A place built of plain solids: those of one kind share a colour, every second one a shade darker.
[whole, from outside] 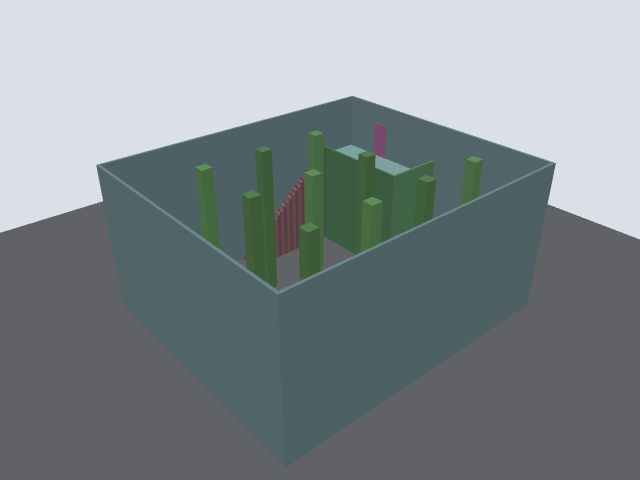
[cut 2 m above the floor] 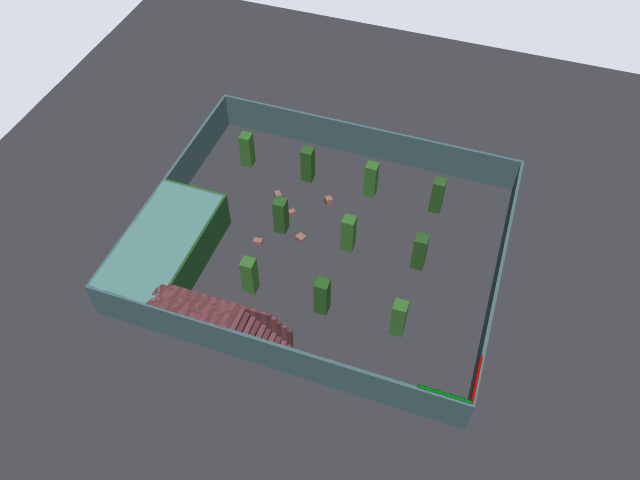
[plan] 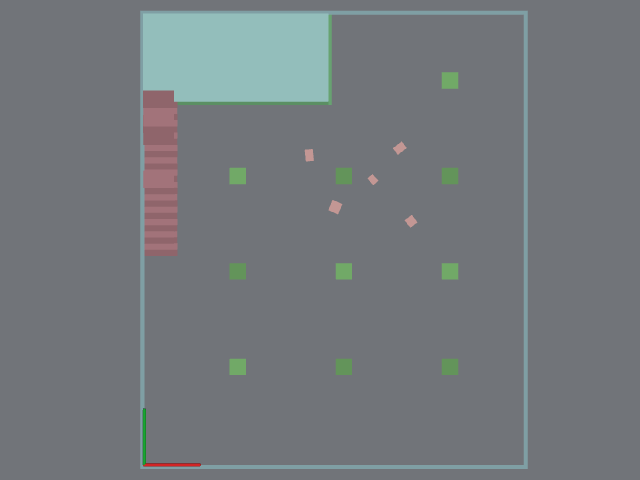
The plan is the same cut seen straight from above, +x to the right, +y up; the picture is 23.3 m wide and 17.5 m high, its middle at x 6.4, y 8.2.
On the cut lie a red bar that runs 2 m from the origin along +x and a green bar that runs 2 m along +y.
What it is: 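A covered reservoir's hall 13.8 x 16.4 m, 8.3 m high, on 10 brick piers 0.60 m square, 3.9 x 3.5 m apart; along one wall a straight stair 1.08 m broad in ONE RUN of 26 risers of 0.198 m from the floor to an entrance gallery 6.7 x 3.2 m at 5.13 m; closed guards 1.04 m over every tread and the gallery; no daylight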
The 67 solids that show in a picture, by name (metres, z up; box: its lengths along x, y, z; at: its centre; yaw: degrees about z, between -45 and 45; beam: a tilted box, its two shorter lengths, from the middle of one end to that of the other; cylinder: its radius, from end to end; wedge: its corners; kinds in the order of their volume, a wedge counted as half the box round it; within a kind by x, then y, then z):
{
 "gal_1": {"box": [6.76, 3.22, 5.18], "at": [3.33, 14.85, 2.54]},
 "wall_1": {"box": [0.15, 16.71, 8.35], "at": [-0.07, 8.21, 4.12]},
 "wall_2": {"box": [14.13, 0.15, 8.35], "at": [6.92, -0.07, 4.12]},
 "wall_3": {"box": [14.13, 0.15, 8.35], "at": [6.92, 16.48, 4.12]},
 "wall_4": {"box": [0.15, 16.71, 8.35], "at": [13.9, 8.21, 4.12]},
 "stair_1": {"box": [1.13, 0.64, 0.25], "at": [0.52, 7.93, 0.07]},
 "stair_2": {"box": [1.13, 0.64, 0.45], "at": [0.52, 8.16, 0.17]},
 "stair_3": {"box": [1.13, 0.64, 0.64], "at": [0.52, 8.38, 0.27]},
 "stair_4": {"box": [1.13, 0.64, 0.84], "at": [0.52, 8.61, 0.37]},
 "stair_5": {"box": [1.13, 0.64, 1.04], "at": [0.52, 8.83, 0.47]},
 "stair_6": {"box": [1.13, 0.64, 1.24], "at": [0.52, 9.06, 0.57]},
 "stair_7": {"box": [1.13, 0.64, 1.43], "at": [0.52, 9.28, 0.67]},
 "stair_8": {"box": [1.13, 0.64, 1.63], "at": [0.52, 9.51, 0.77]},
 "stair_9": {"box": [1.13, 0.64, 1.83], "at": [0.52, 9.73, 0.86]},
 "stair_10": {"box": [1.13, 0.64, 2.02], "at": [0.52, 9.96, 0.96]},
 "stair_11": {"box": [1.13, 0.64, 2.22], "at": [0.52, 10.18, 1.06]},
 "stair_12": {"box": [1.13, 0.64, 2.42], "at": [0.52, 10.41, 1.16]},
 "stair_13": {"box": [1.13, 0.64, 2.62], "at": [0.52, 10.63, 1.26]},
 "stair_14": {"box": [1.13, 0.64, 2.81], "at": [0.52, 10.86, 1.36]},
 "stair_15": {"box": [1.13, 0.64, 3.01], "at": [0.52, 11.08, 1.46]},
 "stair_16": {"box": [1.13, 0.64, 3.21], "at": [0.52, 11.31, 1.55]},
 "stair_17": {"box": [1.13, 0.64, 3.41], "at": [0.52, 11.53, 1.65]},
 "stair_18": {"box": [1.13, 0.64, 3.6], "at": [0.52, 11.76, 1.75]},
 "stair_19": {"box": [1.13, 0.64, 3.8], "at": [0.52, 11.98, 1.85]},
 "stair_20": {"box": [1.13, 0.64, 4.0], "at": [0.52, 12.21, 1.95]},
 "stair_21": {"box": [1.13, 0.64, 4.2], "at": [0.52, 12.43, 2.05]},
 "stair_22": {"box": [1.13, 0.64, 4.39], "at": [0.52, 12.66, 2.15]},
 "stair_23": {"box": [1.13, 0.64, 4.59], "at": [0.52, 12.88, 2.25]},
 "stair_24": {"box": [1.13, 0.64, 4.79], "at": [0.52, 13.11, 2.35]},
 "stair_25": {"box": [1.13, 0.64, 4.99], "at": [0.52, 13.33, 2.44]},
 "stair_26": {"box": [0.12, 0.23, 1.29], "at": [1.14, 7.73, 0.59]},
 "stair_27": {"box": [0.12, 0.23, 1.49], "at": [1.14, 7.95, 0.69]},
 "stair_28": {"box": [0.12, 0.23, 1.68], "at": [1.14, 8.18, 0.79]},
 "stair_29": {"box": [0.12, 0.23, 1.88], "at": [1.14, 8.4, 0.89]},
 "stair_30": {"box": [0.12, 0.23, 2.08], "at": [1.14, 8.63, 0.99]},
 "stair_31": {"box": [0.12, 0.23, 2.27], "at": [1.14, 8.85, 1.09]},
 "stair_32": {"box": [0.12, 0.23, 2.47], "at": [1.14, 9.08, 1.19]},
 "stair_33": {"box": [0.12, 0.23, 2.67], "at": [1.14, 9.3, 1.28]},
 "stair_34": {"box": [0.12, 0.23, 2.87], "at": [1.14, 9.53, 1.38]},
 "stair_35": {"box": [0.12, 0.23, 3.06], "at": [1.14, 9.75, 1.48]},
 "stair_36": {"box": [0.12, 0.23, 3.26], "at": [1.14, 9.98, 1.58]},
 "stair_37": {"box": [0.12, 0.23, 3.46], "at": [1.14, 10.2, 1.68]},
 "stair_38": {"box": [0.12, 0.23, 3.66], "at": [1.14, 10.43, 1.78]},
 "stair_39": {"box": [0.12, 0.23, 3.85], "at": [1.14, 10.65, 1.88]},
 "stair_40": {"box": [0.12, 0.23, 4.05], "at": [1.14, 10.88, 1.98]},
 "stair_41": {"box": [0.12, 0.23, 4.25], "at": [1.14, 11.1, 2.08]},
 "stair_42": {"box": [0.12, 0.23, 4.45], "at": [1.14, 11.33, 2.17]},
 "stair_43": {"box": [0.12, 0.23, 6.22], "at": [1.14, 13.13, 3.06]},
 "pier_1": {"box": [0.6, 0.6, 8.34], "at": [3.4, 3.58, 4.12]},
 "pier_2": {"box": [0.6, 0.6, 8.34], "at": [3.4, 7.05, 4.12]},
 "pier_3": {"box": [0.6, 0.6, 8.34], "at": [3.4, 10.54, 4.12]},
 "pier_4": {"box": [0.6, 0.6, 8.34], "at": [7.27, 3.58, 4.12]},
 "pier_5": {"box": [0.6, 0.6, 8.34], "at": [7.27, 7.05, 4.12]},
 "pier_6": {"box": [0.6, 0.6, 8.34], "at": [7.27, 10.54, 4.12]},
 "pier_7": {"box": [0.6, 0.6, 8.34], "at": [11.14, 3.58, 4.12]},
 "pier_8": {"box": [0.6, 0.6, 8.34], "at": [11.14, 7.05, 4.12]},
 "pier_9": {"box": [0.6, 0.6, 8.34], "at": [11.14, 10.54, 4.12]},
 "pier_10": {"box": [0.6, 0.6, 8.34], "at": [11.14, 14.02, 4.12]},
 "piece_1": {"box": [5.51, 0.12, 6.22], "at": [3.96, 13.18, 3.06]},
 "piece_2": {"box": [0.12, 0.02, 6.22], "at": [6.77, 13.12, 3.06]},
 "piece_3": {"box": [0.12, 3.29, 6.22], "at": [6.77, 14.77, 3.06]},
 "box_cardboard_1": {"box": [0.3, 0.44, 0.31], "at": [6.01, 11.29, 0.11], "yaw": 5.8},
 "box_cardboard_2": {"box": [0.39, 0.42, 0.28], "at": [6.96, 9.4, 0.09], "yaw": -22.7},
 "box_cardboard_3": {"box": [0.25, 0.33, 0.36], "at": [8.33, 10.4, 0.13], "yaw": 40.6},
 "box_cardboard_4": {"box": [0.41, 0.3, 0.3], "at": [9.31, 11.55, 0.1], "yaw": 37.4},
 "box_cardboard_5": {"box": [0.33, 0.35, 0.44], "at": [9.72, 8.88, 0.17], "yaw": 37.4},
 "door_1": {"box": [0.95, 0.04, 2.1], "at": [2.55, 16.39, 6.13]}
}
